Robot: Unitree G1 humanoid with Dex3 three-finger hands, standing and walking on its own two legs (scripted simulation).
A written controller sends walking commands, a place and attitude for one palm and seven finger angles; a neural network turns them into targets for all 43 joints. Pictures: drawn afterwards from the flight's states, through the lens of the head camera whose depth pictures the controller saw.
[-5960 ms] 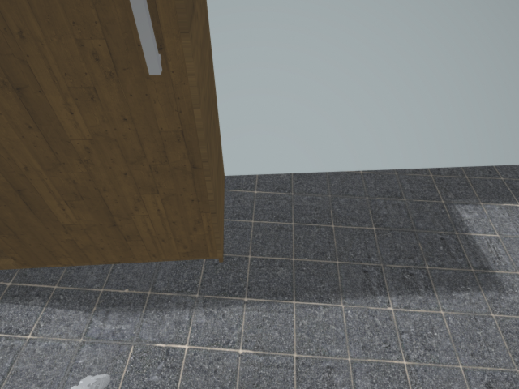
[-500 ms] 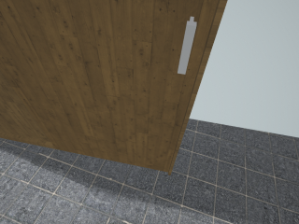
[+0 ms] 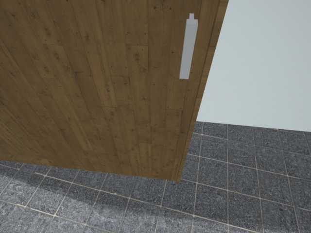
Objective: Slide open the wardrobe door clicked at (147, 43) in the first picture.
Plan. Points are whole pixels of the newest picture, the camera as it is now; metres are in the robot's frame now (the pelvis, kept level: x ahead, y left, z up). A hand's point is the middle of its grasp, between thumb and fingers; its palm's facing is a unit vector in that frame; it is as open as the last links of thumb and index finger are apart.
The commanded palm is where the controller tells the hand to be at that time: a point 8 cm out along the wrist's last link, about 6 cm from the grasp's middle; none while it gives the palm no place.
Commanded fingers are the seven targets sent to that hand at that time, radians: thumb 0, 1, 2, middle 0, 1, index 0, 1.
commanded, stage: shuffle to correct the standing spot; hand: right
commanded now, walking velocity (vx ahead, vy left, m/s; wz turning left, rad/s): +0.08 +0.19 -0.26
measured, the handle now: (187, 47) +0.50 -0.05 +0.23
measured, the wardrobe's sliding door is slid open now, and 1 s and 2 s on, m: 0.00 0.00 0.00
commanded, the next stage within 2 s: come to a stop and stand still in 0.36 s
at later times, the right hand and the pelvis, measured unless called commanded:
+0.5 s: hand out of the picture +0.13 -0.12 -0.17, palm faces +0.08 +0.96 -0.25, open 7.3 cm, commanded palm none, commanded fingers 0.00 -0.90 -0.90 0.20 0.30 0.20 0.30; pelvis +0.08 +0.08 -0.01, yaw -4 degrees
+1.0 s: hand out of the picture +0.08 -0.07 -0.16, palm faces +0.13 +0.96 -0.23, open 7.3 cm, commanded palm none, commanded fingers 0.00 -0.90 -0.90 0.20 0.30 0.20 0.30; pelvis +0.08 +0.12 +0.01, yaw -4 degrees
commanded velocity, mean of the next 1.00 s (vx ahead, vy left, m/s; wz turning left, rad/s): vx -0.03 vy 0.02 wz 0.00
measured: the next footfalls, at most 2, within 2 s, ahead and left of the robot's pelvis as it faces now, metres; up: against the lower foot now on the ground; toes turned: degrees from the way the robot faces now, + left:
left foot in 0.42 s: +0.16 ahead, +0.20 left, +0.00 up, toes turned +3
right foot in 0.66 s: +0.12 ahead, +0.01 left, +0.00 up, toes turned -10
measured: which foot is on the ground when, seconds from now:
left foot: down 0.00-0.10, up 0.12-0.40, down 0.42-1.00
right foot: down 0.00-0.40, up 0.42-0.64, down 0.66-0.86, up 0.88-1.00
